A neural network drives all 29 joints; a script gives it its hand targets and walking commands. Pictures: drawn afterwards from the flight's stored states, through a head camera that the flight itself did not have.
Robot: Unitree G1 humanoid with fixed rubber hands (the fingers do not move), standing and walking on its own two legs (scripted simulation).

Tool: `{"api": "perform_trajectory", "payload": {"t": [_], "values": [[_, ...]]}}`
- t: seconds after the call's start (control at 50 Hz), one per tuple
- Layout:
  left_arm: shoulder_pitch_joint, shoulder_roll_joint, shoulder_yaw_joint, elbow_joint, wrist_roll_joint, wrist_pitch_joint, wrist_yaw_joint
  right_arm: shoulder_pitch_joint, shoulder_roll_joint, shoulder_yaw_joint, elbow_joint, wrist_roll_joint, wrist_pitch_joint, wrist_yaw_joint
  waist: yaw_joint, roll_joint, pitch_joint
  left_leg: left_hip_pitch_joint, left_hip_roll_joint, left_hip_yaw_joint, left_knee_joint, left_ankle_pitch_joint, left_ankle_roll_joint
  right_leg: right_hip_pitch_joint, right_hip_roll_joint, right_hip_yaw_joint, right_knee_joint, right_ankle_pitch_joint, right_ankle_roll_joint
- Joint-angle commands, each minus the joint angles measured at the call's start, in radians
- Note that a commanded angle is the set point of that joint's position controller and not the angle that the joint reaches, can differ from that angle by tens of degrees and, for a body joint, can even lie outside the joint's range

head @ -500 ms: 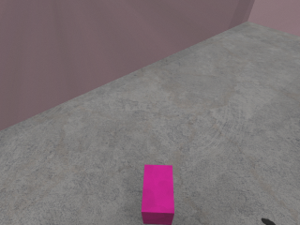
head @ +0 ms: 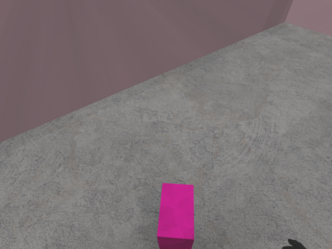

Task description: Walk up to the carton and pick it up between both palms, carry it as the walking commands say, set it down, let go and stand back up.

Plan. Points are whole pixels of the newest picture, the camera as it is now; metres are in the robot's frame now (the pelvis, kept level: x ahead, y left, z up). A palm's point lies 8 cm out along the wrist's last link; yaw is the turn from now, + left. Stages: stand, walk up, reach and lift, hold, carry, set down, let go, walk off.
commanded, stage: walk up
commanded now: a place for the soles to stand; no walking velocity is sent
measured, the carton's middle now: (176, 217) +0.43 -0.01 -0.65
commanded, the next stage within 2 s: reach and lift in 0.36 s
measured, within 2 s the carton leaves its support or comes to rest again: neither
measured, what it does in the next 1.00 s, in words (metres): shifts its weight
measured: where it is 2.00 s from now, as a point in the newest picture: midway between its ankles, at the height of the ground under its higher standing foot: outside the picture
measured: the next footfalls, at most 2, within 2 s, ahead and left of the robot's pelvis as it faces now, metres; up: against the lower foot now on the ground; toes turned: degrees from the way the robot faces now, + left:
none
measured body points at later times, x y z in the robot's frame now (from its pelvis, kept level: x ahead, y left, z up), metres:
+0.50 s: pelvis -0.02 +0.01 -0.01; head +0.03 +0.03 +0.44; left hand +0.13 +0.32 -0.11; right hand +0.14 -0.29 -0.09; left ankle +0.02 +0.10 -0.74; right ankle -0.06 -0.11 -0.74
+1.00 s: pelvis -0.06 +0.01 -0.05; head +0.08 +0.00 +0.38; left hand +0.24 +0.25 -0.14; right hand +0.25 -0.25 -0.13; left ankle +0.02 +0.10 -0.74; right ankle -0.06 -0.11 -0.74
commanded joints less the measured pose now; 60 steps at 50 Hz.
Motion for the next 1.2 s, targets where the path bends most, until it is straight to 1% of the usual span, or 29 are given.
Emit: {"api": "perform_trajectory", "payload": {"t": [0.0,0.04,0.12,0.2,0.28,0.34,0.36,0.38,0.42,0.5,0.52,0.54,0.56,0.62,0.64,0.66,0.7,0.74,0.76,0.84,0.86,0.88,0.9,0.92,0.96,0.98,1.06,1.1,1.18], "values": [[-0.019,0.173,0.037,-0.065,0.001,-0.005,0.007,-0.038,-0.166,-0.035,-0.055,0.002,-0.006,-0.01,-0.001,-0.006,-0.067,0.0,0.113,-0.09,-0.025,0.33,0.038,0.016,-0.109,0.093,-0.055,0.222,-0.041],[-0.027,0.191,0.046,-0.079,0.001,-0.005,0.007,-0.007,-0.179,-0.042,-0.047,0.012,-0.007,-0.01,-0.009,-0.042,-0.089,0.017,0.125,-0.096,-0.025,0.395,0.038,0.05,-0.109,0.097,-0.034,0.289,-0.04],[0.018,0.174,0.047,-0.061,-0.001,-0.002,0.009,-0.043,-0.173,-0.036,-0.067,-0.006,-0.004,-0.007,0.016,0.028,-0.06,-0.001,0.116,-0.082,-0.016,0.362,0.046,0.026,-0.112,0.099,-0.04,0.269,-0.04],[-0.016,0.201,0.058,-0.075,0.007,-0.003,0.009,-0.022,-0.182,-0.037,-0.065,0.005,0.002,-0.006,-0.004,-0.064,-0.01,-0.053,0.095,-0.084,0.003,0.302,0.034,0.017,-0.104,0.098,-0.066,0.208,-0.045],[-0.017,0.185,0.053,-0.085,0.008,-0.006,0.009,-0.054,-0.18,-0.047,-0.086,0.001,0.004,0.0,-0.001,-0.004,-0.009,-0.059,0.092,-0.08,-0.011,0.168,0.039,-0.024,-0.143,0.124,-0.083,0.047,-0.06],[-0.025,0.175,0.05,-0.095,0.01,-0.01,0.003,-0.009,-0.173,-0.044,-0.064,0.004,0.0,-0.002,-0.014,0.027,-0.032,-0.037,0.104,-0.098,-0.03,0.237,0.032,0.004,-0.118,0.097,-0.079,0.09,-0.057],[-0.163,0.04,0.063,-0.446,0.041,0.045,-0.012,-0.073,0.0,-0.128,-0.415,-0.019,0.045,0.039,-0.031,-0.052,0.076,-0.114,0.057,0.033,-0.001,0.191,-0.071,-0.357,0.036,0.152,0.025,0.133,-0.015],[-0.142,0.066,0.052,-0.52,0.034,0.091,-0.027,-0.041,-0.045,-0.143,-0.383,-0.005,0.08,0.049,-0.06,0.006,0.061,-0.027,0.082,0.012,0.001,0.135,-0.081,-0.336,0.049,0.106,0.028,0.048,-0.034],[-0.086,0.086,0.13,-0.475,0.037,0.126,-0.03,-0.105,-0.076,-0.14,-0.454,-0.023,0.111,0.066,-0.005,0.005,-0.017,-0.046,0.08,0.039,0.023,0.183,-0.051,-0.27,0.062,0.113,0.068,0.105,-0.011],[0.007,0.075,0.219,-0.529,0.087,0.221,-0.019,0.008,-0.11,-0.132,-0.395,-0.049,0.221,0.08,0.002,0.114,-0.125,-0.005,0.082,0.058,0.044,0.167,-0.07,-0.282,0.067,0.124,0.105,0.055,-0.015],[0.031,0.091,0.263,-0.537,0.119,0.235,-0.006,0.002,-0.098,-0.122,-0.42,-0.053,0.228,0.085,0.045,0.13,-0.13,-0.009,0.059,0.094,0.061,0.167,-0.066,-0.274,0.066,0.127,0.097,0.046,0.0],[0.01,0.029,0.22,-0.559,0.106,0.221,-0.006,-0.067,-0.123,-0.162,-0.455,-0.067,0.214,0.089,0.033,0.077,-0.176,0.02,0.063,0.07,0.055,0.186,-0.087,-0.284,0.086,0.136,0.116,0.054,0.001],[0.012,0.043,0.234,-0.547,0.101,0.233,0.001,-0.103,-0.09,-0.142,-0.447,-0.04,0.217,0.09,0.073,0.127,-0.209,0.042,0.063,0.071,0.112,0.281,-0.097,-0.325,0.091,0.144,0.159,0.061,0.008],[-0.1,0.01,0.247,-0.522,0.04,0.245,-0.012,-0.359,-0.113,-0.134,-0.563,-0.037,0.212,0.081,0.13,0.072,-0.142,-0.053,0.061,0.097,0.132,0.123,-0.084,-0.389,0.065,0.179,0.185,-0.028,0.021],[-0.161,-0.019,0.213,-0.508,0.003,0.243,-0.013,-0.433,-0.141,-0.144,-0.599,-0.054,0.216,0.073,0.095,-0.034,-0.147,-0.085,0.06,0.095,0.144,0.052,-0.079,-0.403,0.066,0.184,0.188,-0.046,0.025],[-0.118,-0.013,0.224,-0.475,0.021,0.253,-0.025,-0.382,-0.088,-0.105,-0.54,-0.048,0.234,0.082,0.091,-0.002,-0.114,-0.099,0.065,0.087,0.141,0.055,-0.076,-0.428,0.055,0.162,0.222,-0.045,0.022],[-0.242,-0.033,0.208,-0.491,-0.019,0.264,-0.023,-0.507,-0.094,-0.093,-0.519,-0.06,0.251,0.069,0.093,-0.088,-0.078,-0.195,0.062,0.099,0.177,0.018,-0.082,-0.505,0.052,0.172,0.249,-0.084,0.047],[-0.279,-0.035,0.209,-0.522,-0.056,0.249,-0.03,-0.471,-0.028,-0.053,-0.499,-0.052,0.262,0.051,0.07,-0.139,-0.246,-0.131,0.048,0.092,0.233,0.16,-0.067,-0.47,0.061,0.179,0.282,0.033,0.044],[-0.296,0.016,0.214,-0.528,-0.053,0.248,-0.027,-0.458,-0.047,-0.094,-0.47,-0.062,0.262,0.04,0.039,-0.117,-0.299,-0.099,0.044,0.088,0.261,0.207,-0.068,-0.479,0.058,0.178,0.301,0.076,0.049],[-0.315,0.009,0.193,-0.493,-0.034,0.245,-0.001,-0.417,-0.032,-0.119,-0.345,-0.054,0.273,0.02,0.039,0.025,-0.382,-0.094,0.047,0.079,0.3,0.276,-0.087,-0.552,0.082,0.16,0.353,0.051,0.026],[-0.393,-0.004,0.188,-0.499,-0.047,0.238,-0.007,-0.523,-0.037,-0.128,-0.405,-0.066,0.268,0.008,0.026,-0.054,-0.353,-0.158,0.049,0.079,0.303,0.235,-0.072,-0.577,0.08,0.177,0.345,0.074,0.036],[-0.431,-0.018,0.169,-0.529,-0.055,0.24,-0.001,-0.539,-0.067,-0.177,-0.393,-0.074,0.256,0.005,-0.009,-0.027,-0.371,-0.132,0.051,0.046,0.317,0.299,-0.085,-0.657,0.088,0.177,0.354,0.084,0.027],[-0.431,-0.036,0.167,-0.467,-0.037,0.242,0.005,-0.552,-0.023,-0.161,-0.365,-0.058,0.256,0.004,0.025,0.045,-0.356,-0.148,0.045,0.049,0.328,0.293,-0.083,-0.69,0.08,0.173,0.368,0.073,0.017],[-0.456,-0.021,0.197,-0.46,-0.017,0.232,0.0,-0.586,0.007,-0.148,-0.374,-0.06,0.251,-0.011,0.053,0.021,-0.348,-0.218,0.044,0.069,0.342,0.219,-0.076,-0.673,0.071,0.181,0.368,0.054,0.026],[-0.538,-0.024,0.16,-0.42,-0.029,0.235,-0.008,-0.643,0.024,-0.139,-0.355,-0.049,0.262,-0.02,0.027,0.031,-0.3,-0.333,0.054,0.064,0.346,0.141,-0.068,-0.699,0.077,0.18,0.393,0.036,0.021],[-0.588,-0.018,0.194,-0.469,-0.017,0.229,-0.01,-0.671,0.06,-0.118,-0.376,-0.035,0.26,-0.024,0.06,0.027,-0.363,-0.344,0.045,0.069,0.363,0.16,-0.062,-0.69,0.078,0.192,0.395,0.048,0.026],[-0.693,0.009,0.223,-0.403,-0.016,0.221,0.001,-0.793,0.041,-0.147,-0.41,-0.027,0.251,-0.039,0.061,-0.016,-0.449,-0.424,0.041,0.084,0.399,0.13,-0.055,-0.679,0.073,0.201,0.414,0.066,0.039],[-0.755,0.066,0.246,-0.42,-0.001,0.223,-0.006,-0.841,0.066,-0.126,-0.418,-0.012,0.261,-0.053,0.097,-0.005,-0.517,-0.419,0.033,0.093,0.417,0.126,-0.04,-0.653,0.07,0.199,0.435,0.058,0.047],[-0.863,0.005,0.2,-0.386,-0.054,0.219,-0.023,-0.926,0.058,-0.138,-0.401,-0.003,0.257,-0.084,0.051,0.004,-0.624,-0.455,0.028,0.092,0.454,0.181,-0.047,-0.675,0.081,0.205,0.457,0.116,0.039]]}}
